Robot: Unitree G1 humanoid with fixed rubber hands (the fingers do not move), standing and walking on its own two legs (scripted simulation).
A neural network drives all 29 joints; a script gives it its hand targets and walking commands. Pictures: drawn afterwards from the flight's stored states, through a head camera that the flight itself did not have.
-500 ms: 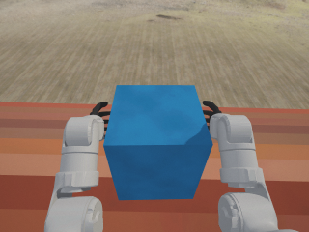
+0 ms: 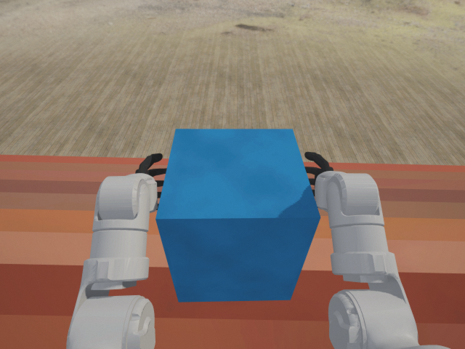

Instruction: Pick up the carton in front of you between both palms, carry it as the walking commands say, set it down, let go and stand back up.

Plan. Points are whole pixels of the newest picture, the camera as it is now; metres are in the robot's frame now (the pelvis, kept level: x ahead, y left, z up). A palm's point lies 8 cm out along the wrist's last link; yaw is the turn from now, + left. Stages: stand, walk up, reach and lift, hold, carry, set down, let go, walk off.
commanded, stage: carry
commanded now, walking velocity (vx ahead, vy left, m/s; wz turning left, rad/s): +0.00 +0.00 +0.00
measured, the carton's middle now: (234, 216) +0.34 +0.00 +0.06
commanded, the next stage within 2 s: none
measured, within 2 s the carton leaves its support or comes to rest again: neither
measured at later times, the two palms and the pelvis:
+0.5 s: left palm (150, 184) +0.36 +0.14 +0.13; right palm (324, 184) +0.36 -0.16 +0.12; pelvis +0.02 -0.01 -0.01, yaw +0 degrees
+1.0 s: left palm (157, 137) +0.55 +0.17 +0.08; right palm (287, 142) +0.53 -0.13 +0.08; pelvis +0.19 +0.04 -0.01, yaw -2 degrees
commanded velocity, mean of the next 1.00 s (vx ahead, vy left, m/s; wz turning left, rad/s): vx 0.37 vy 0.00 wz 0.00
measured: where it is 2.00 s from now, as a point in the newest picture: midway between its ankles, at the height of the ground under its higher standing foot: (232, 262)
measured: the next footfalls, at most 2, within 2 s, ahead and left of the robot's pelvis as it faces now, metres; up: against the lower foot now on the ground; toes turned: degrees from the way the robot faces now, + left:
left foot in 0.86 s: +0.29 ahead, +0.09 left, +0.00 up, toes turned +3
right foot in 1.58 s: +0.63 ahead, -0.08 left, -0.16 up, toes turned -4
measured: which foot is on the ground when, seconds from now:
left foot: down 0.00-0.54, up 0.56-0.84, down 0.86-1.00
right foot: down 0.00-0.88, up 0.90-1.00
